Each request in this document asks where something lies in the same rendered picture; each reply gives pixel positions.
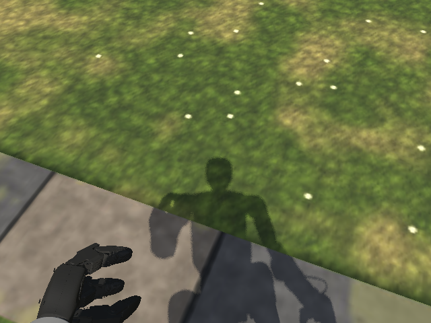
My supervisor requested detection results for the robot left hand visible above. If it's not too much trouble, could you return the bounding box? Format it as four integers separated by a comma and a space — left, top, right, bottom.
37, 243, 141, 323

